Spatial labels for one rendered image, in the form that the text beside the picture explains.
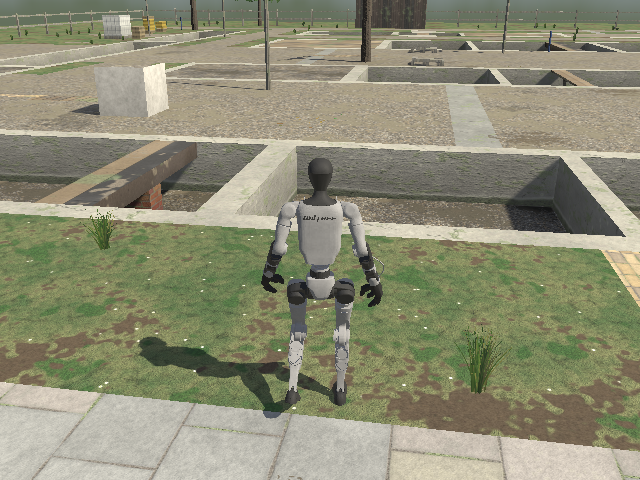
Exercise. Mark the robot right hand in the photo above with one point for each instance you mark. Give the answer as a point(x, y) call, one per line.
point(375, 290)

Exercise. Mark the left robot forearm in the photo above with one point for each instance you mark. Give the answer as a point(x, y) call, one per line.
point(271, 263)

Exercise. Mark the humanoid robot torso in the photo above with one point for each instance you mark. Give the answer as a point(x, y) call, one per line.
point(319, 235)

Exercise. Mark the left robot shin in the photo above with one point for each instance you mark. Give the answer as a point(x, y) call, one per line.
point(295, 356)

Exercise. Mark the right robot upper arm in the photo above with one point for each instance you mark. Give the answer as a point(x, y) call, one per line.
point(351, 211)

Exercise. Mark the robot left hand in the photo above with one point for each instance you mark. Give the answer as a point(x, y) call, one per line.
point(265, 282)

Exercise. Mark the right robot forearm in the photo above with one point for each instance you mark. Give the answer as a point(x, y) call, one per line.
point(369, 268)

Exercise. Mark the left robot upper arm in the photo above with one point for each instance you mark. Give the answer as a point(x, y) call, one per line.
point(288, 211)

